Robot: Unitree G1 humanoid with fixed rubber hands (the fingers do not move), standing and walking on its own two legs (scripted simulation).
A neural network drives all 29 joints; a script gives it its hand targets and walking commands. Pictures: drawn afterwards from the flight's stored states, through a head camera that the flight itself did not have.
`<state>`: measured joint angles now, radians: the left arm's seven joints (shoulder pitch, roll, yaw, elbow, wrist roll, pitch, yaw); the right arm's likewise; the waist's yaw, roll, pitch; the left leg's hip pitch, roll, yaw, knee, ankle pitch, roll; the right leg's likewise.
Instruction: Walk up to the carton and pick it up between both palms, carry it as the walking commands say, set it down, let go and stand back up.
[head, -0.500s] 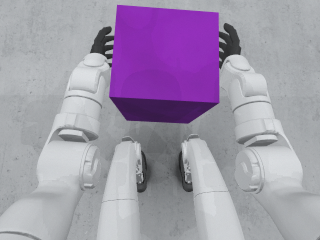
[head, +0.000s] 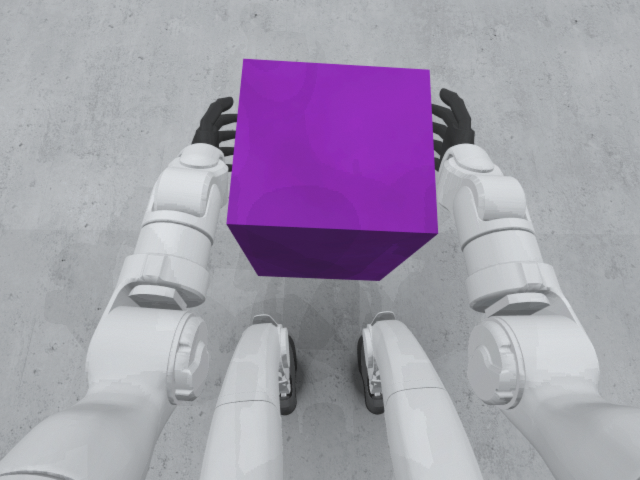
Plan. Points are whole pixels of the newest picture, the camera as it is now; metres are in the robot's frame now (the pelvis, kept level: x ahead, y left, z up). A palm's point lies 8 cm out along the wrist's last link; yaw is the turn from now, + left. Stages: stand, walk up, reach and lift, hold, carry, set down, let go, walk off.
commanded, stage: reach and lift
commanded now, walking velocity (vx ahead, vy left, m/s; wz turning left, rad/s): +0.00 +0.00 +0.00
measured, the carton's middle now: (326, 194) +0.44 -0.02 -0.07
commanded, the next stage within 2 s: hold in 1.80 s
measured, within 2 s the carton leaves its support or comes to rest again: neither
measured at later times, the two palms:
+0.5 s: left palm (185, 91) +0.46 +0.12 +0.12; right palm (508, 93) +0.44 -0.18 +0.13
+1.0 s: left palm (166, 111) +0.43 +0.13 +0.13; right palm (508, 85) +0.43 -0.16 +0.15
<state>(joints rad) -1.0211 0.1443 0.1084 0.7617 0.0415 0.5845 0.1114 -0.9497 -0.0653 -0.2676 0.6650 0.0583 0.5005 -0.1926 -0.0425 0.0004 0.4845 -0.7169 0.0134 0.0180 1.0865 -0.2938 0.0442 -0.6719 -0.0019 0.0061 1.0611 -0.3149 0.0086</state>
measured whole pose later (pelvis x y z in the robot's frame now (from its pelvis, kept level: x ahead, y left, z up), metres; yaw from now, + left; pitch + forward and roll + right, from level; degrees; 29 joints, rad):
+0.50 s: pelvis +0.09 -0.01 +0.06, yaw +0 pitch -1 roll -1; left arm -0.72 -0.03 0.27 0.78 0.24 0.66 0.04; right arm -0.64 0.09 -0.43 0.66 -0.14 0.58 -0.11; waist -0.04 0.00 -0.03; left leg -0.48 0.01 0.02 0.78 -0.29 0.04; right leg -0.44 0.00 0.01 0.75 -0.30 0.01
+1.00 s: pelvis +0.11 -0.01 +0.07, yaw +0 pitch -4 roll -1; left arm -0.48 -0.06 0.19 0.54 0.20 0.78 0.03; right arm -0.47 0.14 -0.35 0.45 -0.14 0.72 -0.11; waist -0.01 0.00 -0.07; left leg -0.33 0.01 0.02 0.68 -0.29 0.03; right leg -0.28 0.00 0.01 0.64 -0.29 0.01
